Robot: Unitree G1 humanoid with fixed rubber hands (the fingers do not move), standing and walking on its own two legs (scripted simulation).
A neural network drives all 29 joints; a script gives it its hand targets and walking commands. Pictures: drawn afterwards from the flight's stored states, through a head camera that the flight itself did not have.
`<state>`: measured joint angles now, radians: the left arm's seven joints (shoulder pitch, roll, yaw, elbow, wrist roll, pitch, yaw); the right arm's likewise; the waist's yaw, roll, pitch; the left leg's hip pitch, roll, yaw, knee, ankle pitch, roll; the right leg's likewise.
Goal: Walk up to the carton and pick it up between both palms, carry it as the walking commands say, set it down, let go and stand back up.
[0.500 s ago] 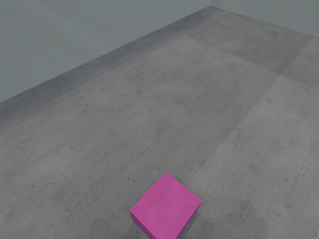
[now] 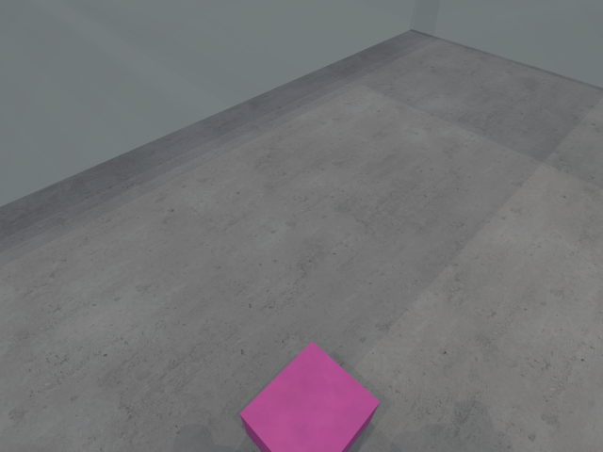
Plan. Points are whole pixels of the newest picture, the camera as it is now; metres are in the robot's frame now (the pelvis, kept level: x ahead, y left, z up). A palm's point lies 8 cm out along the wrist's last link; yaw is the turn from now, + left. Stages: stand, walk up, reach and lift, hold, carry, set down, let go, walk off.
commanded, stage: walk up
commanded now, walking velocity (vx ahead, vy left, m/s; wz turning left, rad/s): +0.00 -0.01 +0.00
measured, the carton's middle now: (309, 418) +0.37 -0.01 -0.68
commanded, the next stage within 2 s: none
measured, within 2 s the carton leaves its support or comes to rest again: neither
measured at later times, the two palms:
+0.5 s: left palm out of the picture -0.03 +0.24 -0.15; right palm out of the picture +0.01 -0.24 -0.14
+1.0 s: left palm out of the picture +0.13 +0.48 -0.12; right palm out of the picture -0.10 -0.04 -0.10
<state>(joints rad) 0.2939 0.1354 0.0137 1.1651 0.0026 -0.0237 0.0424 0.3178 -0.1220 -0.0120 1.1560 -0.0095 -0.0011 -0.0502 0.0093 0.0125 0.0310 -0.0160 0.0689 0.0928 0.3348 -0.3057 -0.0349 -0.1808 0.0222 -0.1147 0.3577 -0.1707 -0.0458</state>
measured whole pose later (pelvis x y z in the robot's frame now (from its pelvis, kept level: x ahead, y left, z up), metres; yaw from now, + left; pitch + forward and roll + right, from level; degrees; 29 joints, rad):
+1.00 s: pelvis -0.05 +0.22 +0.00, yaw -22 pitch +3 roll -4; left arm 0.21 0.35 0.13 0.89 0.06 0.07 0.00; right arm 0.33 -0.24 -0.03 0.75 -0.04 0.06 0.01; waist -0.01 0.00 -0.01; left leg -0.25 0.07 0.13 0.45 -0.26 0.04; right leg -0.66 0.01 0.03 1.24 -0.40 0.03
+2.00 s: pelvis +0.03 +0.24 -0.02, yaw -35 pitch -3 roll -3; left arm 0.23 0.18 0.05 1.01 0.03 0.09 -0.01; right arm 0.35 -0.15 -0.03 0.96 -0.03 0.01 -0.07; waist 0.02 0.02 0.10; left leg -0.05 0.07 0.42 0.56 -0.48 0.09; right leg -0.43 -0.03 -0.15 0.97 -0.31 -0.01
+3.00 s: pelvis +0.03 +0.27 +0.01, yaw -43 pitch +2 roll -3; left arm 0.26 0.23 0.06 1.04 0.02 0.05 0.00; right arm 0.30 -0.12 -0.02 0.97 -0.01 -0.03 -0.01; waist 0.01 -0.06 -0.01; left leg -0.17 0.04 0.07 0.35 -0.22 0.04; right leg -0.34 -0.02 0.03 0.76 -0.32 0.01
